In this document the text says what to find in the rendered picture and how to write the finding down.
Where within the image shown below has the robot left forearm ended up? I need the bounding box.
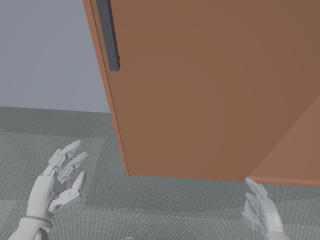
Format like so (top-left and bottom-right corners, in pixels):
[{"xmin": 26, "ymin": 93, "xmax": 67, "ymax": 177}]
[{"xmin": 8, "ymin": 216, "xmax": 53, "ymax": 240}]

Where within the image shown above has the left robot hand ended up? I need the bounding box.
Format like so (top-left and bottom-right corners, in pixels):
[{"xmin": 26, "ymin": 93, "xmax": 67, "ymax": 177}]
[{"xmin": 26, "ymin": 140, "xmax": 88, "ymax": 221}]

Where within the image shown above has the right robot hand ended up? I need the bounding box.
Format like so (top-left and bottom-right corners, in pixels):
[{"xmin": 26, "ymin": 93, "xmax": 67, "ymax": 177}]
[{"xmin": 241, "ymin": 177, "xmax": 284, "ymax": 236}]

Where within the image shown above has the handle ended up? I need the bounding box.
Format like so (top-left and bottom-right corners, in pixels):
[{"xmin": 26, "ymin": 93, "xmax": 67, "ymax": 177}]
[{"xmin": 96, "ymin": 0, "xmax": 120, "ymax": 71}]

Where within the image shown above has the wardrobe door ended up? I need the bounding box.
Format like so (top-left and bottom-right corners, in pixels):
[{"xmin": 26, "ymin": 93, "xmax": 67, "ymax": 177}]
[
  {"xmin": 250, "ymin": 95, "xmax": 320, "ymax": 181},
  {"xmin": 91, "ymin": 0, "xmax": 320, "ymax": 183}
]

